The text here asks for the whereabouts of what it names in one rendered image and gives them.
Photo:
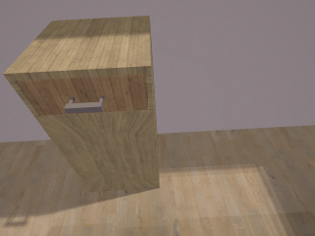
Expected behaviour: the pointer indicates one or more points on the drawer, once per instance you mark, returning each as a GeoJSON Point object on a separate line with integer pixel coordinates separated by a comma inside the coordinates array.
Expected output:
{"type": "Point", "coordinates": [121, 93]}

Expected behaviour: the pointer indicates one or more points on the handle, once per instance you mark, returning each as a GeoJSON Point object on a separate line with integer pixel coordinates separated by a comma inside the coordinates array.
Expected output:
{"type": "Point", "coordinates": [84, 107]}

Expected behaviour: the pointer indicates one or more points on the cabinet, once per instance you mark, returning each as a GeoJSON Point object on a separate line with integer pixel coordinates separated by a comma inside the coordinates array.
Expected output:
{"type": "Point", "coordinates": [109, 151]}

